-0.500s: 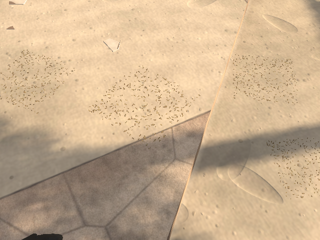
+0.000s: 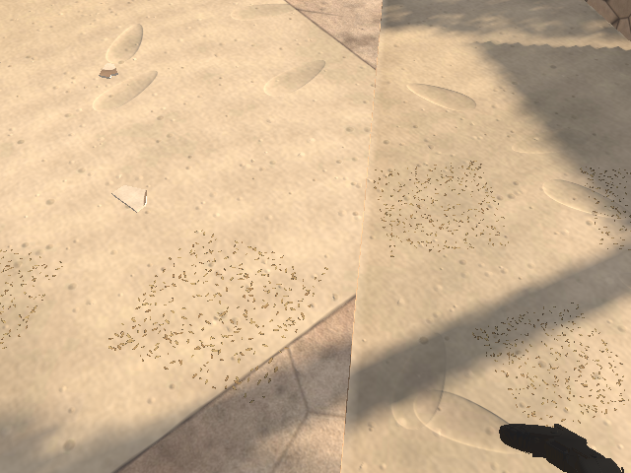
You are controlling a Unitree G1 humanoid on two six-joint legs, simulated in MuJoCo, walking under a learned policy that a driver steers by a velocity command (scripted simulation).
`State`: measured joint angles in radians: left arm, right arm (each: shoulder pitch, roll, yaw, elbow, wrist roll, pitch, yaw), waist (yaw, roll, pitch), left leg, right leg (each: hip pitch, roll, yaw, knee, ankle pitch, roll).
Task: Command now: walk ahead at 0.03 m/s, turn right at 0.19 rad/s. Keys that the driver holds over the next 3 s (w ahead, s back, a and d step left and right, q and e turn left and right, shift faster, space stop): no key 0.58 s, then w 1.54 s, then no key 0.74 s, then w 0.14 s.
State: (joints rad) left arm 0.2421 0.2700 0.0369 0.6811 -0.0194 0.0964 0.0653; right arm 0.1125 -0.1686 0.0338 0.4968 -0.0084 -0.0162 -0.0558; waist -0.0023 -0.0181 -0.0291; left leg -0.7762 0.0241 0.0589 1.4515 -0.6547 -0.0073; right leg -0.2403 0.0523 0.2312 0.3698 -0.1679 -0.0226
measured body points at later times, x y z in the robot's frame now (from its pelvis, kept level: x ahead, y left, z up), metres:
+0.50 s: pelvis -0.01 +0.03 +0.06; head +0.01 +0.04 +0.51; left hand +0.15 +0.26 -0.05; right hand +0.12 -0.21 -0.04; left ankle +0.02 +0.13 -0.62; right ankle -0.03 -0.11 -0.67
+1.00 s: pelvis +0.05 +0.09 -0.01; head +0.05 +0.10 +0.44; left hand -0.01 +0.31 -0.16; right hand +0.21 -0.12 -0.10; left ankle +0.13 +0.21 -0.60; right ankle -0.04 -0.09 -0.75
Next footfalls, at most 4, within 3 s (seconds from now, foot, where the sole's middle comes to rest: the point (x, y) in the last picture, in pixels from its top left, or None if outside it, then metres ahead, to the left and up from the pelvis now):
0.04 left None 0.06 0.13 -0.66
0.56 right None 0.00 -0.09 -0.79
1.02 left None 0.17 0.22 -0.66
1.62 right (279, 443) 0.52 0.11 -0.66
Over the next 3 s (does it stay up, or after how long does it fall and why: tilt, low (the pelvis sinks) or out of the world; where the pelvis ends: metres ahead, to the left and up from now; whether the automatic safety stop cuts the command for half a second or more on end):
stays up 0.84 0.25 0.11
